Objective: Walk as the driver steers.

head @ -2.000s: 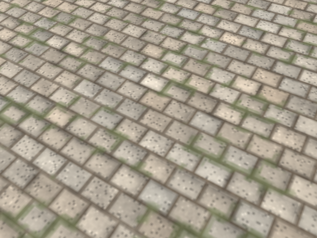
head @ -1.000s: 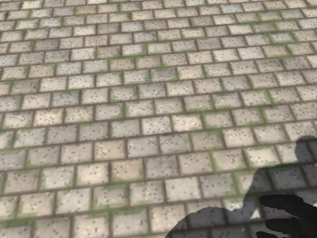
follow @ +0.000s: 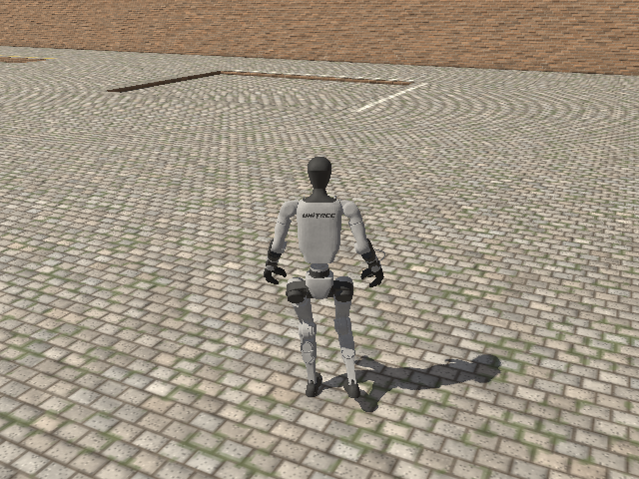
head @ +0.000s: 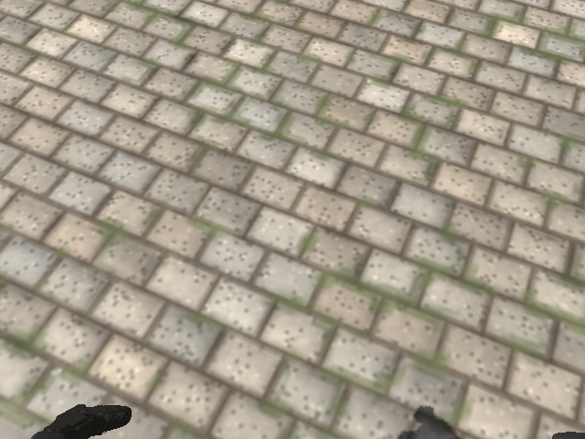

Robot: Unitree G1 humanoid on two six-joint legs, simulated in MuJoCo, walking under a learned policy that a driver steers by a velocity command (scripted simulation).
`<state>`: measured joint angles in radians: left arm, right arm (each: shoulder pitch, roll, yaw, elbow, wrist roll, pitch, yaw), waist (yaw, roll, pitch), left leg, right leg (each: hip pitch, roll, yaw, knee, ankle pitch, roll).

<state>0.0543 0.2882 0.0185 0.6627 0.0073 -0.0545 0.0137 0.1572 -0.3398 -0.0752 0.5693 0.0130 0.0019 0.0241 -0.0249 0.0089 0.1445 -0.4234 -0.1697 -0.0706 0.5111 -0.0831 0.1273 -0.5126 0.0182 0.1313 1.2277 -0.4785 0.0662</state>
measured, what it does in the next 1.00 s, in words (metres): walks ahead: right foot, then left foot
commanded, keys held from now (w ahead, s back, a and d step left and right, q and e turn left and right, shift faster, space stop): shift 1.00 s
